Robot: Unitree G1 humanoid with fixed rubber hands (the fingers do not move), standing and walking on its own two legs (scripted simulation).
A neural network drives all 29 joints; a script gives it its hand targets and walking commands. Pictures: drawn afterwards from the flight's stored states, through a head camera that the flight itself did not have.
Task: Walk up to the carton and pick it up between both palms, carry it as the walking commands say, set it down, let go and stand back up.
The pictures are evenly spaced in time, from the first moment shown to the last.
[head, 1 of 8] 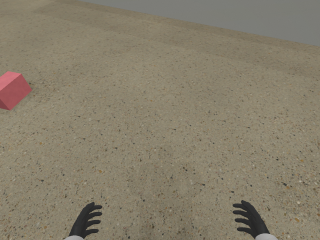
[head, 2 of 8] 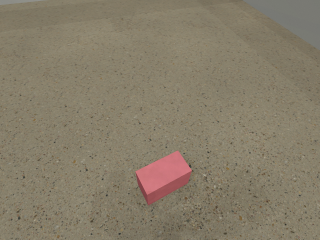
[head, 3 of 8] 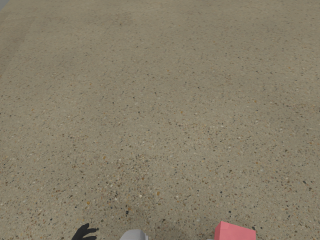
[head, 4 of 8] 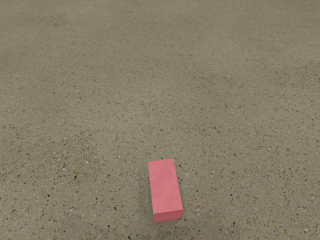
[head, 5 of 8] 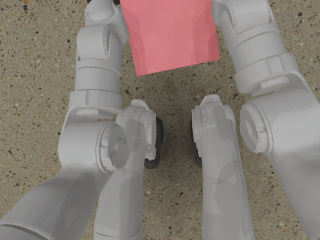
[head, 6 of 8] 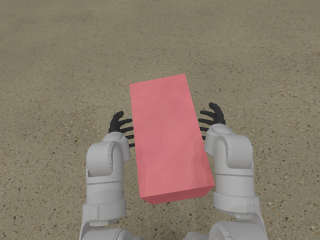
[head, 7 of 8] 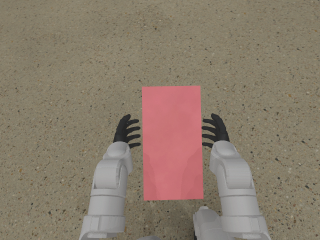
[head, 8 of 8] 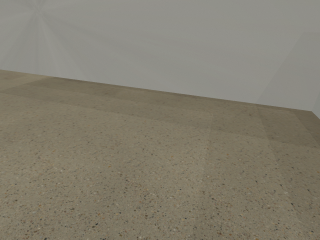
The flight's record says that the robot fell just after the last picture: yes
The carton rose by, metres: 0.69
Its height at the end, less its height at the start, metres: +0.05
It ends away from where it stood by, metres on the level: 10.81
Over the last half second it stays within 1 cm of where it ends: yes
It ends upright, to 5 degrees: no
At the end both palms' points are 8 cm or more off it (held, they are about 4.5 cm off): yes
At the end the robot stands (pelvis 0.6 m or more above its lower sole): yes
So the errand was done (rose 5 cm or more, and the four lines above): no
